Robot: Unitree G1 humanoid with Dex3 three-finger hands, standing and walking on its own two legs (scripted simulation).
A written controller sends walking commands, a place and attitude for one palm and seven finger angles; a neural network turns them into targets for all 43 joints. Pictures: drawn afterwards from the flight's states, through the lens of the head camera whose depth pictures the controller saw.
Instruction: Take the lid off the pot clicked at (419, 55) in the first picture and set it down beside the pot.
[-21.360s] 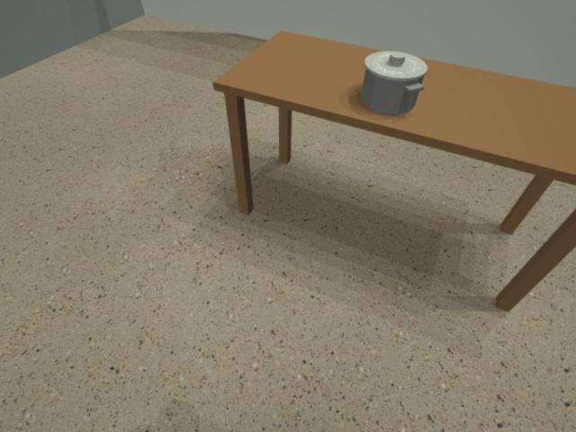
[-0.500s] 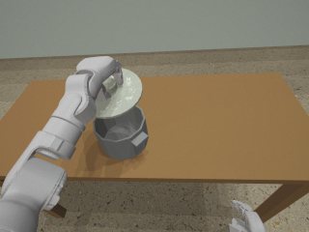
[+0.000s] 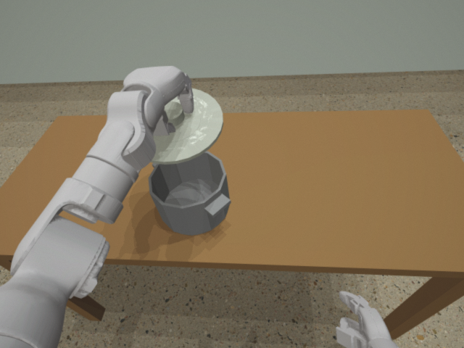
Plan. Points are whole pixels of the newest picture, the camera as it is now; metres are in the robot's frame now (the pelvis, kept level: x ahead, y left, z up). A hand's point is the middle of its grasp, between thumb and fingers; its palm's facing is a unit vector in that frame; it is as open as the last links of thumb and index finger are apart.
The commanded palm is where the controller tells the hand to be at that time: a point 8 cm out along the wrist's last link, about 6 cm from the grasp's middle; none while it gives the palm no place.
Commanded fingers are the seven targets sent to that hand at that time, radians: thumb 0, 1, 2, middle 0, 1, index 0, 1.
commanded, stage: move the lid sideways beside the pot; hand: left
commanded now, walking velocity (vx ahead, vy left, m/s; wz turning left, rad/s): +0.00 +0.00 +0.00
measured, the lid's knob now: (171, 114) +0.47 +0.13 +0.18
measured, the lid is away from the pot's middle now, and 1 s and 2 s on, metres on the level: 0.01 0.11 0.24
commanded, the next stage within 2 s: none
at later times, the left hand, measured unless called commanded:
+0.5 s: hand (142, 118) +0.44 +0.17 +0.20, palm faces -0.22 -0.03 -0.98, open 7.4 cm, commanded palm +0.42 +0.18 +0.27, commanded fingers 0.00 0.69 0.95 -0.88 -1.00 -0.88 -0.98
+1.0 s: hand (99, 120) +0.43 +0.24 +0.20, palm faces -0.23 -0.02 -0.97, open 7.4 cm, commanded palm +0.41 +0.24 +0.27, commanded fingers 0.00 0.69 0.95 -0.88 -1.00 -0.88 -0.98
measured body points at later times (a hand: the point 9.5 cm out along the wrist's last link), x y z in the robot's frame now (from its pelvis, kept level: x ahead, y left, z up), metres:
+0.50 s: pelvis +0.00 +0.00 +0.00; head +0.01 -0.03 +0.45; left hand +0.45 +0.17 +0.25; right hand +0.15 -0.25 -0.12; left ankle +0.03 +0.09 -0.74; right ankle -0.02 -0.13 -0.74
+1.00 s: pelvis +0.00 +0.01 +0.00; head +0.02 -0.01 +0.45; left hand +0.44 +0.24 +0.25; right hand +0.16 -0.23 -0.11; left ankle +0.03 +0.09 -0.74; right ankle -0.02 -0.13 -0.74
